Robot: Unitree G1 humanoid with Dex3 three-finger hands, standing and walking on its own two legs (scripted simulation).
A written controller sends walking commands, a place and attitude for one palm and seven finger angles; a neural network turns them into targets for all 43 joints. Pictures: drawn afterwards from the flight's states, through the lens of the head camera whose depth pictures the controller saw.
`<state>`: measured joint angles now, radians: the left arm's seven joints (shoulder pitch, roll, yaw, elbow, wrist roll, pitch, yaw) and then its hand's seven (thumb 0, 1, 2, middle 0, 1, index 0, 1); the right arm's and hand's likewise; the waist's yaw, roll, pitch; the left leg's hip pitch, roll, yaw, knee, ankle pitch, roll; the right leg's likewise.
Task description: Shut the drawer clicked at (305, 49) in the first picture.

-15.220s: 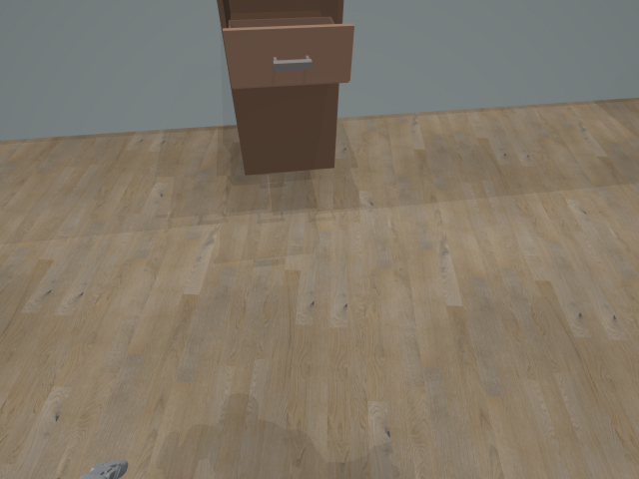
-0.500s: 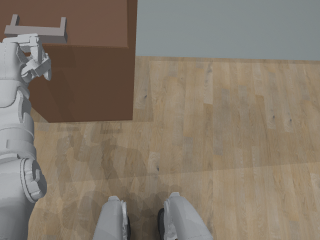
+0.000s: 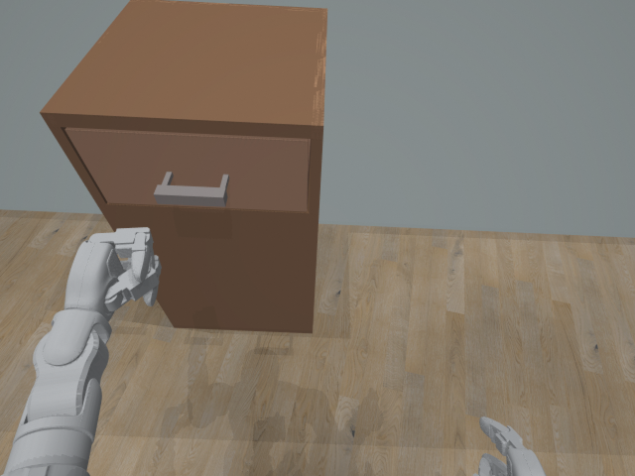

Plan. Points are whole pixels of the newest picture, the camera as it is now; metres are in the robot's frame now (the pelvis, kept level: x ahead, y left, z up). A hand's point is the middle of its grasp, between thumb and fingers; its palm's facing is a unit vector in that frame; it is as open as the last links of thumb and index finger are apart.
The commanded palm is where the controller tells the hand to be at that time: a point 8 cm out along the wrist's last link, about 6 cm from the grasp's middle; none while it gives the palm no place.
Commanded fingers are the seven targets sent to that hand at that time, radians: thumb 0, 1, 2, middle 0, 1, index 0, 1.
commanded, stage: draw the hand back to the body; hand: left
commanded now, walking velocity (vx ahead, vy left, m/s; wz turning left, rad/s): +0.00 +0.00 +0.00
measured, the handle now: (194, 187) +0.59 +0.23 -0.03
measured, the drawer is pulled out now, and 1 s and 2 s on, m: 0.00 0.00 0.00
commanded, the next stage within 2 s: step back with the hand held close in 0.82 s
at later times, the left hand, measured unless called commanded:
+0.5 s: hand (67, 329) +0.23 +0.22 +0.17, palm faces +0.34 -0.88 -0.33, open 3.3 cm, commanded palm +0.17 +0.26 +0.19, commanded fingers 0.00 0.90 0.90 -1.40 -1.60 -1.40 -1.60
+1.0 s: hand (29, 360) +0.19 +0.21 +0.20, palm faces +0.39 -0.83 -0.40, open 3.3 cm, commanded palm +0.14 +0.25 +0.22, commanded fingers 0.00 0.90 0.90 -1.40 -1.60 -1.40 -1.60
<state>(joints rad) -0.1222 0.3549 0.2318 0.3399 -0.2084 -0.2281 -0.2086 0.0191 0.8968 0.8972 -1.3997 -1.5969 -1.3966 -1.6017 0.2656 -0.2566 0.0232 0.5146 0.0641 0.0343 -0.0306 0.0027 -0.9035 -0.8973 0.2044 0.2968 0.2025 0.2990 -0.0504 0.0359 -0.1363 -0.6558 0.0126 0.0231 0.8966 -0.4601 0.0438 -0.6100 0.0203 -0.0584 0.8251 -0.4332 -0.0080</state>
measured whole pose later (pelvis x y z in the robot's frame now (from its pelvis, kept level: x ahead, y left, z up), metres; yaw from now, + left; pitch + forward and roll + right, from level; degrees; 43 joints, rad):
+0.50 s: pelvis +0.01 -0.02 +0.04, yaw +0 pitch -2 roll +0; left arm 0.39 0.32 0.22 -0.27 -0.09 -0.06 0.09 0.02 0.89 0.90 -1.40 -1.60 -1.40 -1.60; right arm 0.20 -0.23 0.04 0.56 0.03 -0.05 -0.06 0.01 -0.90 -0.90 0.20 0.30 0.20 0.30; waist 0.03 0.06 -0.03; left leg -0.15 0.00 0.03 0.48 -0.30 0.02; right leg -0.13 0.02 -0.04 0.45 -0.29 -0.02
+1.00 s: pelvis +0.01 -0.03 +0.04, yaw +0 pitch -3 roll -1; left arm 0.54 0.33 0.30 -0.45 -0.07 -0.14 0.09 0.02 0.89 0.90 -1.41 -1.60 -1.40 -1.60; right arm 0.22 -0.23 0.01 0.59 0.02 -0.12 -0.07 0.01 -0.90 -0.90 0.20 0.30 0.20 0.30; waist 0.05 0.08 -0.02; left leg -0.14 0.02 0.03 0.49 -0.30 0.01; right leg -0.11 0.04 -0.05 0.44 -0.29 -0.04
